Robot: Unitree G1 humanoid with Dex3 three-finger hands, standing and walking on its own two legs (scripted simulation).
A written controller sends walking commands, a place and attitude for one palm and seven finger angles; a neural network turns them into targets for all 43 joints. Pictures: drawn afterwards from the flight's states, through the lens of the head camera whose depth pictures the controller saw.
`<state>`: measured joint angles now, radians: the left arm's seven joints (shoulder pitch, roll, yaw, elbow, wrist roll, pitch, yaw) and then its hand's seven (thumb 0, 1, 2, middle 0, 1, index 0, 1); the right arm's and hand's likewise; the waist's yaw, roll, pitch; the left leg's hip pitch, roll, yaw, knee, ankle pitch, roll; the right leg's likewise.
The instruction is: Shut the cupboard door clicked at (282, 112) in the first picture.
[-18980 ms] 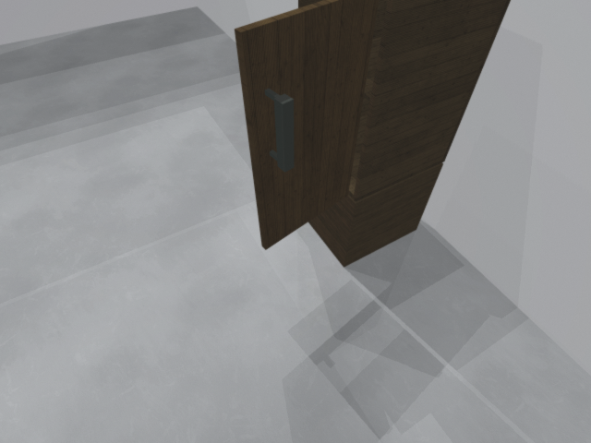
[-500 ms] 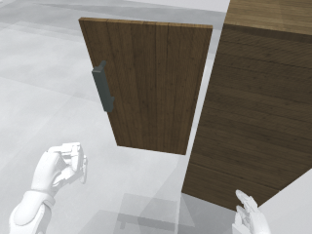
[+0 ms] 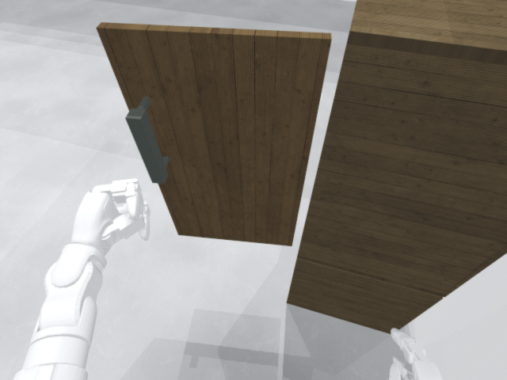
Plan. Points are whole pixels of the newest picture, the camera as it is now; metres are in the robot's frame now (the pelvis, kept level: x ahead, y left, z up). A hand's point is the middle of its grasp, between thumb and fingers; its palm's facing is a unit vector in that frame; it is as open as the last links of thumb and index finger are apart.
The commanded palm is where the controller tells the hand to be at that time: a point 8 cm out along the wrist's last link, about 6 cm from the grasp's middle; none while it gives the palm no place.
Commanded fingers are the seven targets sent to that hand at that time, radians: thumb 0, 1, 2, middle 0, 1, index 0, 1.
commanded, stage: bring the fist close to the handle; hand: left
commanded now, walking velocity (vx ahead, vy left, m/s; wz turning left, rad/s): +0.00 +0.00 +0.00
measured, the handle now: (153, 141) +0.50 +0.21 +0.08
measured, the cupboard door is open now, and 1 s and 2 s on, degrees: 100 100 86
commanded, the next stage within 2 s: push the door shut along its arc in 0.78 s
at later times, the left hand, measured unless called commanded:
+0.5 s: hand (159, 172) +0.42 +0.18 +0.09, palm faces -0.08 -1.00 -0.01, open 3.1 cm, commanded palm +0.39 +0.23 +0.09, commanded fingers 0.00 0.90 0.90 -1.30 -1.50 -1.30 -1.50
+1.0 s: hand (164, 177) +0.41 +0.17 +0.09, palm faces -0.09 -1.00 -0.02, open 3.1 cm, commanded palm +0.40 +0.22 +0.09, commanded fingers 0.00 0.90 0.90 -1.30 -1.50 -1.30 -1.50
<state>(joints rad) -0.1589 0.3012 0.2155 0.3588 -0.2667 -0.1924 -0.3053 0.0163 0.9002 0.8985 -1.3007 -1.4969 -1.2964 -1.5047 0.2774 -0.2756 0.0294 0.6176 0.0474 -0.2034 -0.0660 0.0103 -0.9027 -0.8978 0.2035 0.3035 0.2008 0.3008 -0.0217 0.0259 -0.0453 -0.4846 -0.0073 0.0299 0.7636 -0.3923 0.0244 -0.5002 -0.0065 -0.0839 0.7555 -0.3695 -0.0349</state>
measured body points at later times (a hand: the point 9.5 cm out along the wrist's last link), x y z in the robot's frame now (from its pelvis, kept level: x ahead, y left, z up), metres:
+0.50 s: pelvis +0.01 +0.01 +0.00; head +0.06 +0.01 +0.45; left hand +0.42 +0.23 +0.09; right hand +0.08 -0.25 -0.11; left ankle +0.00 +0.10 -0.71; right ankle +0.01 -0.10 -0.71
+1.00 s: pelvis -0.01 +0.01 +0.00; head +0.04 +0.01 +0.45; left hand +0.41 +0.22 +0.09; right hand +0.09 -0.25 -0.11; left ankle +0.00 +0.10 -0.71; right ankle +0.01 -0.10 -0.71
